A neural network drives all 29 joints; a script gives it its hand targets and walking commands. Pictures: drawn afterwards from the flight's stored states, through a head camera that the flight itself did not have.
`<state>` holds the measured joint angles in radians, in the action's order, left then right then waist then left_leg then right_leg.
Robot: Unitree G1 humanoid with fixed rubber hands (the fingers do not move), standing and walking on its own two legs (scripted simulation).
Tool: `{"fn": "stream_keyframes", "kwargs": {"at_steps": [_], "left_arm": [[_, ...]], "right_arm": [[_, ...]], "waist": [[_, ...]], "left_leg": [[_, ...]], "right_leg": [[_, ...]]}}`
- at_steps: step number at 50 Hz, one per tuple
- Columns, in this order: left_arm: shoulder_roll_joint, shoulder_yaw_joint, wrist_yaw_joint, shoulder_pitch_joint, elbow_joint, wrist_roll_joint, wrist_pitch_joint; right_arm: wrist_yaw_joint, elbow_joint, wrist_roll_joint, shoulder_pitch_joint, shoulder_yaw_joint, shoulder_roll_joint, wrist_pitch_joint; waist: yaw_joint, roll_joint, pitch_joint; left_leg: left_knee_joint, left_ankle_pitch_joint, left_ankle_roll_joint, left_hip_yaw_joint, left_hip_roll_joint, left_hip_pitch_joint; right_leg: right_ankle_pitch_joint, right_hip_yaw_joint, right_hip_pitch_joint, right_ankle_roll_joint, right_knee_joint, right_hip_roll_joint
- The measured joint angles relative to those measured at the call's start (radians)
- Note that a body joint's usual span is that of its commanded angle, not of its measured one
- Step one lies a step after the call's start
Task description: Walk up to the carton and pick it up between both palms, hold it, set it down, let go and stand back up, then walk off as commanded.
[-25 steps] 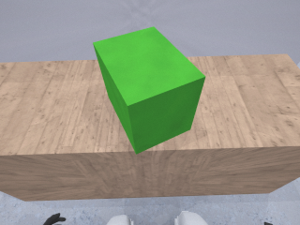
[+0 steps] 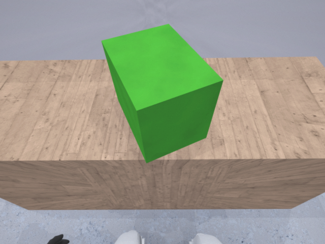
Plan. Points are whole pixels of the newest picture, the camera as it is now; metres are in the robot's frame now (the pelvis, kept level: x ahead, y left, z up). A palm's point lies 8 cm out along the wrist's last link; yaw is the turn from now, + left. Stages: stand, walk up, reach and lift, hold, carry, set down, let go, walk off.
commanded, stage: walk up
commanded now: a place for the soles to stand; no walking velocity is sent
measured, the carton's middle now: (157, 92) +0.53 +0.04 +0.02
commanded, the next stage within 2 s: none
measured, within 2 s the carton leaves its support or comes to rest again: neither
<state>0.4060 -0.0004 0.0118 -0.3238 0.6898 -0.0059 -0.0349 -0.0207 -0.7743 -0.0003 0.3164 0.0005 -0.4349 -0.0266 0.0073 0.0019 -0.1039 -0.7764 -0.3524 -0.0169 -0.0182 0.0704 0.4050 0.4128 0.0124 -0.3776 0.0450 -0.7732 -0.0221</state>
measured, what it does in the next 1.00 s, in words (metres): steps on the spot: left foot, then right foot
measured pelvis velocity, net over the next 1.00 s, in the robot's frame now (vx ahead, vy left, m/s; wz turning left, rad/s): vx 0.04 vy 0.00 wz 0.02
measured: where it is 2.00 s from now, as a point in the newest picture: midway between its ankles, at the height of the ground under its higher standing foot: outside the picture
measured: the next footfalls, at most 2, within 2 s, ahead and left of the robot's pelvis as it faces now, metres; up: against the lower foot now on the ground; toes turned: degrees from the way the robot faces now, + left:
left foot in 0.30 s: +0.13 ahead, +0.14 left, +0.00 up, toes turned +0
right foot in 0.60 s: +0.12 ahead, -0.13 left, +0.00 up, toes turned +0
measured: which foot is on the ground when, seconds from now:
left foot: down 0.00-0.00, up 0.02-0.28, down 0.30-1.00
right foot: down 0.00-0.32, up 0.34-0.58, down 0.60-1.00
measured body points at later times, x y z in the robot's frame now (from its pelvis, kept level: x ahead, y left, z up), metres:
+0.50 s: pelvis +0.03 +0.02 +0.00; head +0.05 +0.03 +0.45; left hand +0.10 +0.32 -0.11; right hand +0.11 -0.30 -0.09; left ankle +0.09 +0.14 -0.71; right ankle +0.05 -0.13 -0.67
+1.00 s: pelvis +0.04 +0.00 +0.00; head +0.07 +0.00 +0.44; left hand +0.12 +0.31 -0.10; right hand +0.13 -0.31 -0.11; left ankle +0.09 +0.14 -0.71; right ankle +0.08 -0.13 -0.71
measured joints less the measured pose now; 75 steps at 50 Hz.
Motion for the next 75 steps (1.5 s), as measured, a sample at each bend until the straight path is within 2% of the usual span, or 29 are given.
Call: {"fn": "stream_keyframes", "kwargs": {"at_steps": [1, 3, 5, 12, 14, 15, 17, 21, 24, 27, 30, 32, 35, 38, 40, 43, 46, 48, 50, 53, 56, 59, 60, 64, 67, 69, 71, 75], "left_arm": [[-0.005, 0.000, 0.000, -0.001, 0.001, 0.000, -0.011], [-0.006, 0.000, 0.000, -0.020, 0.001, 0.000, -0.025], [-0.006, 0.000, 0.000, -0.036, 0.001, 0.000, -0.026], [-0.006, 0.000, 0.000, -0.039, 0.001, 0.000, -0.034], [-0.007, 0.000, 0.000, -0.040, 0.001, 0.000, -0.029], [-0.006, 0.000, 0.000, -0.038, 0.002, 0.000, -0.024], [-0.005, 0.000, 0.000, -0.034, 0.003, 0.000, -0.011], [-0.004, 0.000, -0.001, -0.032, 0.001, 0.000, 0.006], [0.003, 0.000, -0.001, -0.032, 0.001, 0.000, 0.005], [0.004, 0.000, -0.001, -0.033, 0.001, 0.000, 0.005], [0.003, 0.000, -0.001, -0.037, 0.001, 0.000, -0.011], [-0.001, 0.000, -0.001, -0.046, 0.001, 0.000, -0.020], [-0.001, 0.000, -0.001, -0.057, 0.001, 0.000, -0.021], [-0.001, 0.000, -0.002, -0.056, 0.001, 0.000, -0.022], [-0.001, 0.000, -0.002, -0.053, 0.001, 0.000, -0.020], [-0.001, 0.000, -0.002, -0.040, 0.002, 0.000, -0.006], [0.000, 0.000, -0.004, -0.023, 0.001, 0.000, -0.002], [0.000, 0.000, -0.004, -0.013, 0.000, 0.000, -0.010], [0.001, 0.000, -0.004, -0.012, 0.000, 0.000, -0.023], [-0.003, 0.000, -0.004, -0.019, 0.001, 0.000, -0.029], [-0.003, 0.000, -0.004, -0.027, 0.001, 0.000, -0.030], [-0.003, 0.000, -0.004, -0.027, 0.001, 0.000, -0.028], [-0.003, 0.000, -0.004, -0.026, 0.001, 0.000, -0.024], [-0.003, 0.000, -0.004, -0.018, 0.001, 0.000, -0.004], [-0.001, 0.000, -0.004, -0.005, 0.000, 0.000, -0.007], [-0.002, 0.000, -0.004, -0.004, 0.001, 0.000, -0.017], [-0.002, 0.000, -0.004, -0.004, 0.003, 0.000, -0.021], [-0.002, 0.000, -0.004, -0.003, 0.003, 0.000, -0.012]], "right_arm": [[0.000, -0.001, 0.000, -0.002, 0.000, -0.008, 0.002], [0.002, 0.000, 0.000, -0.002, 0.000, -0.005, 0.013], [0.004, 0.000, 0.000, -0.002, 0.000, -0.004, 0.014], [0.003, 0.001, 0.000, -0.023, 0.000, -0.009, 0.014], [0.003, 0.002, 0.000, -0.027, 0.000, -0.008, 0.007], [0.004, 0.001, 0.000, -0.027, 0.000, -0.007, 0.000], [0.005, 0.000, 0.000, -0.027, 0.000, 0.006, -0.011], [0.005, 0.001, 0.000, -0.027, 0.000, 0.024, -0.012], [0.005, 0.001, 0.000, -0.027, 0.000, 0.024, -0.012], [0.005, 0.001, 0.000, -0.027, 0.000, 0.019, -0.012], [0.002, 0.000, 0.000, -0.029, 0.000, 0.014, -0.006], [0.003, -0.001, 0.000, -0.030, 0.000, 0.014, 0.013], [0.005, 0.000, 0.000, -0.030, 0.000, 0.022, 0.022], [0.005, 0.001, 0.000, -0.031, 0.000, 0.017, 0.016], [0.005, 0.001, 0.000, -0.031, 0.000, 0.015, 0.010], [0.005, 0.000, 0.000, -0.031, 0.000, 0.023, 0.005], [0.005, 0.000, 0.000, -0.031, 0.000, 0.024, 0.002], [0.005, 0.001, 0.000, -0.032, 0.000, 0.024, 0.002], [0.005, 0.001, 0.000, -0.033, 0.000, 0.024, 0.002], [0.005, 0.000, 0.000, -0.036, 0.000, 0.020, 0.012], [0.005, 0.000, 0.000, -0.035, 0.000, 0.013, 0.015], [0.005, 0.001, 0.000, -0.035, 0.000, 0.002, 0.014], [0.005, 0.001, 0.000, -0.035, 0.000, 0.000, 0.011], [0.006, 0.001, 0.000, -0.035, 0.000, 0.013, 0.007], [0.006, 0.001, 0.000, -0.039, 0.000, 0.020, 0.007], [0.006, 0.000, 0.000, -0.044, 0.000, 0.020, 0.007], [0.006, 0.001, 0.000, -0.044, 0.000, 0.020, 0.007], [0.006, 0.001, 0.000, -0.044, 0.000, 0.019, 0.007]], "waist": [[-0.005, 0.016, -0.012], [-0.016, 0.022, -0.014], [-0.026, 0.023, -0.006], [-0.054, 0.034, -0.004], [-0.054, 0.035, -0.003], [-0.050, 0.031, -0.005], [-0.038, 0.006, -0.015], [-0.018, 0.002, -0.010], [0.000, 0.000, -0.009], [0.003, -0.004, -0.008], [-0.003, 0.000, -0.010], [-0.012, 0.026, -0.016], [-0.025, 0.035, -0.001], [-0.028, 0.041, 0.001], [-0.023, 0.043, -0.001], [-0.013, 0.031, -0.001], [-0.004, 0.033, 0.001], [-0.004, 0.026, 0.001], [-0.005, 0.013, 0.004], [-0.012, 0.016, -0.008], [-0.023, 0.018, -0.001], [-0.025, 0.023, 0.000], [-0.022, 0.024, -0.001], [-0.008, 0.017, 0.002], [-0.011, 0.010, 0.008], [-0.012, 0.010, 0.005], [-0.016, 0.014, 0.007], [-0.006, 0.018, 0.007]], "left_leg": [[-0.041, -0.022, 0.000, 0.015, 0.009, 0.012], [-0.153, -0.064, 0.000, 0.032, -0.009, 0.047], [-0.218, -0.076, 0.000, 0.031, -0.026, 0.085], [-0.141, -0.077, 0.000, 0.027, -0.026, 0.102], [-0.031, -0.066, 0.000, 0.017, -0.026, 0.066], [0.020, 0.000, 0.000, 0.012, -0.029, 0.046], [0.005, 0.058, 0.000, 0.003, -0.050, 0.033], [0.003, 0.030, 0.000, 0.007, -0.034, -0.010], [0.008, 0.030, 0.000, 0.018, -0.022, -0.014], [0.008, 0.030, 0.000, 0.015, -0.018, -0.003], [-0.035, 0.012, 0.000, 0.014, -0.016, 0.029], [-0.105, -0.041, 0.000, 0.038, -0.012, 0.048], [-0.170, -0.082, 0.000, 0.043, -0.030, 0.076], [-0.099, -0.081, 0.000, 0.038, -0.029, 0.053], [-0.034, -0.013, 0.000, 0.036, -0.036, 0.025], [-0.039, 0.002, 0.002, 0.029, -0.049, 0.009], [-0.038, -0.008, 0.002, 0.036, -0.038, -0.004], [-0.038, -0.008, 0.002, 0.036, -0.031, 0.000], [-0.049, -0.009, 0.002, 0.034, -0.031, 0.019], [-0.112, -0.049, 0.002, 0.050, -0.036, 0.037], [-0.156, -0.069, 0.002, 0.044, -0.039, 0.060], [-0.070, -0.071, 0.002, 0.039, -0.039, 0.029], [-0.029, -0.036, 0.002, 0.038, -0.041, 0.013], [-0.040, -0.005, 0.004, 0.035, -0.050, 0.003], [-0.041, -0.009, 0.005, 0.034, -0.047, 0.011], [-0.051, -0.011, 0.004, 0.037, -0.046, 0.016], [-0.056, -0.019, 0.005, 0.038, -0.046, 0.018], [-0.053, -0.020, 0.005, 0.033, -0.050, 0.019]], "right_leg": [[-0.023, 0.008, 0.002, -0.011, -0.004, 0.012], [-0.025, 0.012, 0.004, -0.026, -0.021, 0.018], [-0.026, 0.012, 0.013, -0.023, -0.003, 0.011], [-0.031, 0.013, 0.020, -0.039, 0.027, 0.001], [-0.023, 0.014, 0.019, -0.047, 0.018, 0.000], [-0.012, 0.013, 0.019, -0.051, 0.001, -0.004], [0.009, 0.012, 0.006, -0.034, -0.081, -0.026], [0.116, 0.012, -0.039, -0.015, -0.229, -0.006], [0.095, 0.011, -0.048, -0.007, -0.219, -0.007], [0.030, 0.011, -0.040, -0.007, -0.143, -0.007], [-0.045, 0.012, -0.001, -0.014, -0.006, 0.001], [-0.041, 0.022, 0.000, -0.039, -0.029, 0.016], [-0.030, 0.022, 0.001, -0.037, -0.024, 0.009], [-0.031, 0.023, 0.001, -0.048, -0.019, -0.005], [-0.022, 0.022, 0.000, -0.059, -0.032, -0.014], [0.010, 0.020, -0.007, -0.033, -0.095, -0.026], [0.135, 0.019, -0.017, -0.010, -0.149, -0.014], [0.099, 0.018, -0.016, 0.005, -0.126, -0.015], [0.001, 0.018, -0.006, 0.013, -0.046, -0.015], [-0.027, 0.023, -0.005, -0.034, -0.053, -0.010], [-0.025, 0.023, -0.003, -0.040, -0.035, -0.015], [-0.030, 0.025, -0.004, -0.054, -0.028, -0.024], [-0.027, 0.024, -0.005, -0.060, -0.034, -0.027], [0.025, 0.023, -0.006, -0.033, -0.079, -0.032], [0.054, 0.023, -0.006, -0.012, -0.054, -0.030], [-0.036, 0.023, -0.005, -0.032, -0.037, -0.030], [-0.037, 0.023, -0.006, -0.054, -0.038, -0.031], [-0.021, 0.022, -0.006, -0.053, -0.038, -0.038]]}}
